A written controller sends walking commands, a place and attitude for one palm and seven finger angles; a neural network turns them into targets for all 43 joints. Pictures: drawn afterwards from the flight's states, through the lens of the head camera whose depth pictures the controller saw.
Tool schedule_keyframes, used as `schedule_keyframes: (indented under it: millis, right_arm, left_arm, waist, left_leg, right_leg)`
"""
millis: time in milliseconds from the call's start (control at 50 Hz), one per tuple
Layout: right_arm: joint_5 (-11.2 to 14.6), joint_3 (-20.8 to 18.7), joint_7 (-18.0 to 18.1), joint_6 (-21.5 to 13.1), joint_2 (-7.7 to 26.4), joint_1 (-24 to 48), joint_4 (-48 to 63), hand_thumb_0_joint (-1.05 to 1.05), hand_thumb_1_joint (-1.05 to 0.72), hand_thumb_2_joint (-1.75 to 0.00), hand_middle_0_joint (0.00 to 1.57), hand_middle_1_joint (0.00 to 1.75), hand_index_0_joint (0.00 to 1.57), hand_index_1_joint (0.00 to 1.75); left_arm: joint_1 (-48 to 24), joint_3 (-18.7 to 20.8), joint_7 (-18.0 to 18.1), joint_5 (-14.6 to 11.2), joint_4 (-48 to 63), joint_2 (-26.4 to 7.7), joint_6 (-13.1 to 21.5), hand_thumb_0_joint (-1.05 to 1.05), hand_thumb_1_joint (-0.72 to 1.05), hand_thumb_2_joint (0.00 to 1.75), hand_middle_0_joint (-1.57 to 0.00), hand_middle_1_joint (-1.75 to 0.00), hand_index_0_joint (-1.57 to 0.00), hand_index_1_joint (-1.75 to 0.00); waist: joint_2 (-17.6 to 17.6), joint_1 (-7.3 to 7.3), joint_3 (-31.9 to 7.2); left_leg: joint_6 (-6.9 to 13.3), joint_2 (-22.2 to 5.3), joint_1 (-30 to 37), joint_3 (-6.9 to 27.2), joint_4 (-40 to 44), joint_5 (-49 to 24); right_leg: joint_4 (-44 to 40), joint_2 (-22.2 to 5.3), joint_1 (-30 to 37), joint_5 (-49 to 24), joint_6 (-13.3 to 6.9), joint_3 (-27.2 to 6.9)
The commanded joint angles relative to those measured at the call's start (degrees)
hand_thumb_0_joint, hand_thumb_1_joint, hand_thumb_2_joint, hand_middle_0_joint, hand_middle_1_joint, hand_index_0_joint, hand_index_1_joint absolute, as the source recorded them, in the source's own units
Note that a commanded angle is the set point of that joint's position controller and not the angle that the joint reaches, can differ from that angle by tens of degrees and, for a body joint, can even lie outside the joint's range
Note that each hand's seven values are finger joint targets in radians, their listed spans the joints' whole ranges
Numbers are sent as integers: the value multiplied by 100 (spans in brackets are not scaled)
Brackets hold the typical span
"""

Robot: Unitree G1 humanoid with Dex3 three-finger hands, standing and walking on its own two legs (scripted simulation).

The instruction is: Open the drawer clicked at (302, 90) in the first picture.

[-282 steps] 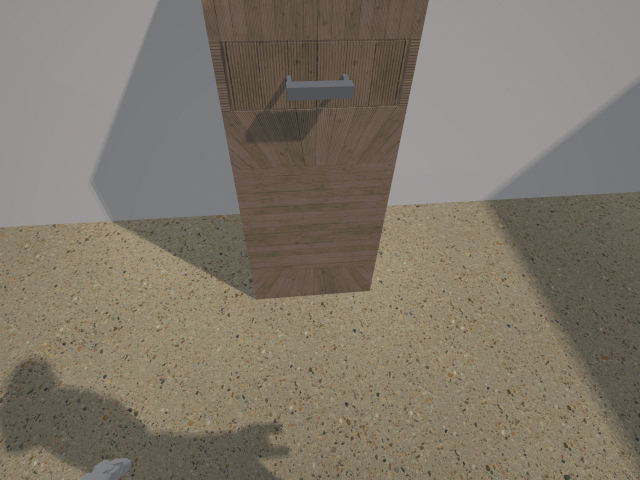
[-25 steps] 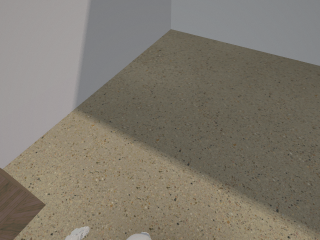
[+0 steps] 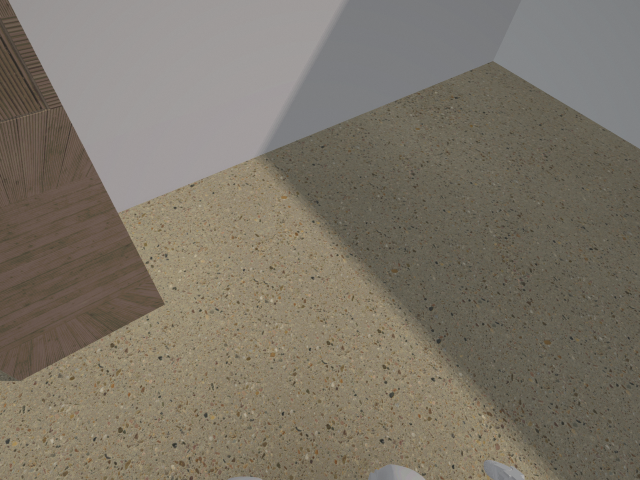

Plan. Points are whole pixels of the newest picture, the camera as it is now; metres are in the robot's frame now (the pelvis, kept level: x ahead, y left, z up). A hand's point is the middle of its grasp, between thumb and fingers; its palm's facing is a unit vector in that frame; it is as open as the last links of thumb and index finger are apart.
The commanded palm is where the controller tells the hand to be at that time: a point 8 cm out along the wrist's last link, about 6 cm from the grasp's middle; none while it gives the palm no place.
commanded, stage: turn to face it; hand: left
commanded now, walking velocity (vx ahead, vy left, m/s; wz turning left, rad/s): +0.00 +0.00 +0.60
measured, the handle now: out of the picture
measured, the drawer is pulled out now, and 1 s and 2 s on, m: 0.00 0.00 0.00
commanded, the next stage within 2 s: take the last steps up to it in 1.10 s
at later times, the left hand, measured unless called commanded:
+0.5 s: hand out of the picture +0.04 +0.19 -0.13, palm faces +0.30 -0.91 -0.28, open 7.4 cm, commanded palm none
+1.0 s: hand out of the picture -0.13 +0.24 -0.17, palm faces +0.56 -0.80 -0.22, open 7.4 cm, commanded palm none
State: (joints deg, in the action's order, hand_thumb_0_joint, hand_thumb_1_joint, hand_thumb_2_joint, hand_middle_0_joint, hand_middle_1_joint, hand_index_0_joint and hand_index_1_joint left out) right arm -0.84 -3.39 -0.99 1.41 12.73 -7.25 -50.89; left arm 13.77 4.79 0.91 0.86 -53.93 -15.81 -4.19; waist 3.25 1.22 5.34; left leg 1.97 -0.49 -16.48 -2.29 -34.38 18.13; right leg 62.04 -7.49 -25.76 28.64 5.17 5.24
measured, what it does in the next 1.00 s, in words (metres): steps on the spot, turning left: right foot, then left foot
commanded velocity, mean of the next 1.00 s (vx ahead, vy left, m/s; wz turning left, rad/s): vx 0.00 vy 0.00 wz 0.49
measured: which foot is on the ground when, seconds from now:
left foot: down 0.00-0.36, up 0.38-0.74, down 0.76-1.00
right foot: up 0.00-0.34, down 0.36-0.76, up 0.78-1.00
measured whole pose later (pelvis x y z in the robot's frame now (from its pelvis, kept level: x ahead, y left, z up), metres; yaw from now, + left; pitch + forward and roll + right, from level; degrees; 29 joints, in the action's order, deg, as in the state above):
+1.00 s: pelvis -0.06 +0.03 +0.01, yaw +31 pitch -1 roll -3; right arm -0.8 -1.9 0.2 1.1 11.1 -9.5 -52.6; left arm 12.9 4.1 0.8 0.9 -54.8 -15.0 -3.4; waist 1.7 0.9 3.8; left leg 4.5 1.1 -13.5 -1.9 -27.0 12.5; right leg 63.5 -5.6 -26.7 21.6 5.0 2.3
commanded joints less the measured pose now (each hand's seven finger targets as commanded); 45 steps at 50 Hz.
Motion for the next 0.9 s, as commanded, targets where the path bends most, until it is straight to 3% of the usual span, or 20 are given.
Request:
schedule_keyframes:
  millis: [0, 160, 220, 280, 300, 320, 340, 360, 400, 440, 620, 680, 700, 720, 740, 760, 780, 800, 840, 880]
  right_arm:
    - [-36, -279, 169, -108, 1184, -260, 272, 0, -90, -90, 20, 30, 20, 30]
    - [-72, -330, 147, -43, 1225, -507, 231, 0, -90, -90, 20, 30, 20, 30]
    - [-81, -352, 137, -7, 1229, -424, 277, 0, -90, -90, 20, 30, 20, 30]
    - [-51, -374, 117, 15, 1190, -235, 342, 0, -90, -90, 20, 30, 20, 30]
    - [-12, -360, 105, 14, 1069, -232, 372, 0, -90, -90, 20, 30, 20, 30]
    - [45, -313, 67, 3, 725, -384, 399, 0, -90, -90, 20, 30, 20, 30]
    - [33, -290, 68, 11, 535, -406, 544, 0, -90, -90, 20, 30, 20, 30]
    - [-34, -362, 68, 55, 835, -286, 527, 0, -90, -90, 20, 30, 20, 30]
    - [-58, -376, -4, 169, 757, -453, 270, 0, -90, -90, 20, 30, 20, 30]
    - [-51, -360, -74, 192, 703, -582, 156, 0, -90, -90, 20, 30, 20, 30]
    - [13, -190, -105, 163, 479, 113, 321, 0, -90, -90, 20, 30, 20, 30]
    - [21, -174, -66, 74, 496, -305, 249, 0, -90, -90, 20, 30, 20, 30]
    - [8, -203, -60, 36, 621, -532, 194, 0, -90, -90, 20, 30, 20, 30]
    - [1, -284, -54, -35, 1015, -852, 116, 0, -90, -90, 20, 30, 20, 30]
    - [-13, -433, -15, -85, 1639, -1193, 116, 0, -90, -90, 20, 30, 20, 30]
    - [-6, -455, 47, -50, 1813, -1480, -14, 0, -90, -90, 20, 30, 20, 30]
    - [-34, -392, 109, -68, 1587, -1322, -67, 0, -90, -90, 20, 30, 20, 30]
    - [-51, -351, 163, -74, 1437, -994, 23, 0, -90, -90, 20, 30, 20, 30]
    - [-48, -198, 201, -108, 1101, -455, 132, 0, -90, -90, 20, 30, 20, 30]
    - [-28, -152, 219, -147, 995, -410, 138, 0, -90, -90, 20, 30, 20, 30]
  left_arm:
    - [-306, 64, -52, 1, 637, -371, 240, 0, 90, 90, -20, -30, -20, -30]
    - [-704, 25, 11, -28, 852, -268, 240, 0, 90, 90, -20, -30, -20, -30]
    - [-622, 11, 38, -60, 900, -226, 269, 0, 90, 90, -20, -30, -20, -30]
    - [-183, 36, 63, -84, 838, -300, 342, 0, 90, 90, -20, -30, -20, -30]
    - [5, 68, 79, -72, 798, -420, 392, 0, 90, 90, -20, -30, -20, -30]
    - [138, 145, 118, 4, 802, -850, 454, 0, 90, 90, -20, -30, -20, -30]
    - [99, 211, 137, 64, 855, -1274, 460, 0, 90, 90, -20, -30, -20, -30]
    - [47, 158, 152, 22, 913, -1166, 420, 0, 90, 90, -20, -30, -20, -30]
    - [-627, 61, 143, 10, 1002, -759, 439, 0, 90, 90, -20, -30, -20, -30]
    - [-794, -20, 121, 15, 1017, -524, 451, 0, 90, 90, -20, -30, -20, -30]
    - [54, 99, 97, 101, 660, -924, 392, 0, 90, 90, -20, -30, -20, -30]
    - [24, 142, 76, 90, 593, -983, 357, 0, 90, 90, -20, -30, -20, -30]
    - [20, 139, 59, 44, 579, -929, 329, 0, 90, 90, -20, -30, -20, -30]
    - [104, 92, 38, -11, 644, -743, 292, 0, 90, 90, -20, -30, -20, -30]
    - [-9, -21, 7, -41, 860, -275, 279, 0, 90, 90, -20, -30, -20, -30]
    - [-327, -62, 49, 2, 920, -303, 225, 0, 90, 90, -20, -30, -20, -30]
    - [-465, -46, 69, 17, 833, -297, 189, 0, 90, 90, -20, -30, -20, -30]
    - [-509, -19, 60, 4, 737, -279, 184, 0, 90, 90, -20, -30, -20, -30]
    - [-320, -3, -11, 11, 499, -340, 216, 0, 90, 90, -20, -30, -20, -30]
    - [-84, -13, -25, 15, 347, -300, 210, 0, 90, 90, -20, -30, -20, -30]
  waist:
    - [-1213, -246, -799]
    - [-1084, -349, -727]
    - [-1263, -287, -759]
    - [-1154, -47, -907]
    - [-848, 67, -963]
    - [344, 121, -1155]
    - [1523, 122, -1055]
    - [828, 118, -929]
    - [752, -221, -563]
    - [633, -351, -357]
    - [945, 119, -329]
    - [933, -60, -688]
    - [539, -193, -798]
    - [-462, -374, -1109]
    - [-2340, -544, -1216]
    - [-1959, -698, -1353]
    - [-1636, -625, -1124]
    - [-1741, -534, -925]
    - [-1421, -274, -748]
    - [-1120, -193, -791]
  left_leg:
    - [614, -1242, 950, 1345, 1261, -3319]
    - [828, -1225, 816, 2156, 1350, -2617]
    - [798, -1107, 477, 2420, 1218, -2723]
    - [575, -837, 8, 2459, 818, -2602]
    - [330, -596, -479, 2323, 511, -1984]
    - [-82, -26, -1365, 1681, -386, -548]
    - [-474, 637, -2048, 642, -1791, 1498]
    - [-414, 280, -1814, 830, -2803, 1571]
    - [-484, 81, -1768, 727, -3557, 852]
    - [-569, -48, -1725, 498, -3706, 415]
    - [-601, -128, -904, -258, -1420, 753]
    - [-510, -34, -177, -433, -277, 272]
    - [-462, -15, 443, -392, 451, -440]
    - [-257, -547, 1372, 363, 1072, -1333]
    - [379, -2105, 1998, 2382, 1338, -3465]
    - [877, -2471, 1684, 2437, 1320, -3959]
    - [857, -2201, 1336, 2102, 1433, -3395]
    - [826, -1948, 1128, 2035, 1459, -2973]
    - [678, -1554, 848, 1507, 1473, -2882]
    - [616, -1327, 979, 1251, 1484, -3144]
  right_leg:
    - [306, 51, -628, -521, 59, -412]
    - [-1034, 343, -191, -379, 52, -508]
    - [-1736, 522, 412, -401, -25, -478]
    - [-3065, 630, 1427, -1150, -83, -401]
    - [-3892, 432, 2123, -1673, -122, -525]
    - [-4552, -686, 2973, -1581, -441, -1523]
    - [-4705, -2107, 2850, -2318, -1150, -2810]
    - [-4616, -2207, 2120, -2397, -1457, -2440]
    - [-4625, -1459, 1622, -1980, -1239, -1590]
    - [-4452, -1111, 1492, -2425, -1084, -804]
    - [-4051, -1392, 1728, -3115, -1183, -139]
    - [-3379, -1376, 1762, -3456, -946, 173]
    - [-2914, -1246, 1430, -3205, -703, 375]
    - [-1895, -904, 710, -2396, -378, 556]
    - [-611, -104, -809, 718, 80, 558]
    - [101, -45, -723, 1048, -28, -95]
    - [349, -127, -689, 709, -90, -318]
    - [532, -107, -817, 342, -82, -399]
    - [563, -79, -637, -334, -73, -459]
    - [467, 26, -513, -623, -29, -396]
